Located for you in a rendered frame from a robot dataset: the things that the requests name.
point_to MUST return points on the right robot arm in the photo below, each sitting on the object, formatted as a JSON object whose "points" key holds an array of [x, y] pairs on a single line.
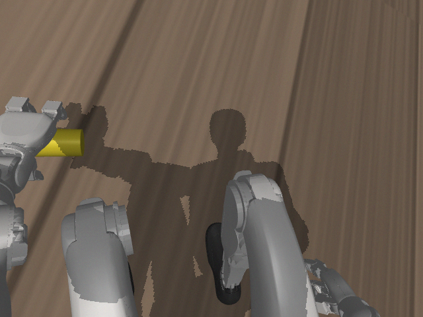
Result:
{"points": [[356, 307]]}

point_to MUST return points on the right robot foot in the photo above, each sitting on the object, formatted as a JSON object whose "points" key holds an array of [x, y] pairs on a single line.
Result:
{"points": [[214, 250]]}

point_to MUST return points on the left robot hand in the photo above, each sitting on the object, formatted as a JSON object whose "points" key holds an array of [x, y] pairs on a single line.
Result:
{"points": [[22, 126]]}

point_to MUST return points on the can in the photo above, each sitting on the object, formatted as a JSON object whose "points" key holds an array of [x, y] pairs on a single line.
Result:
{"points": [[65, 143]]}

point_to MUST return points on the right robot hand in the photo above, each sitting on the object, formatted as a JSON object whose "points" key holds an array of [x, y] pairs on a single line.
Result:
{"points": [[330, 290]]}

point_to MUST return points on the left robot arm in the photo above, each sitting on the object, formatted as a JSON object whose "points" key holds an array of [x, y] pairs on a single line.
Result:
{"points": [[16, 164]]}

